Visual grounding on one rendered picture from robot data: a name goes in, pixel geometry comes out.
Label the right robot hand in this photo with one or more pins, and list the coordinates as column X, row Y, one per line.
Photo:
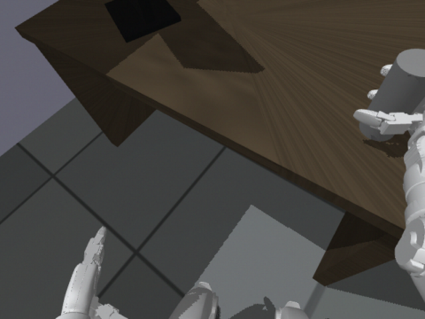
column 392, row 123

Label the left robot hand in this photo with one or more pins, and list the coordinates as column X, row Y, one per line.
column 81, row 292

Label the right robot arm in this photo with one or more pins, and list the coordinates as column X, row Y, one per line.
column 410, row 250

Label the desk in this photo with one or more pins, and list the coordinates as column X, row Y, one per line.
column 277, row 81

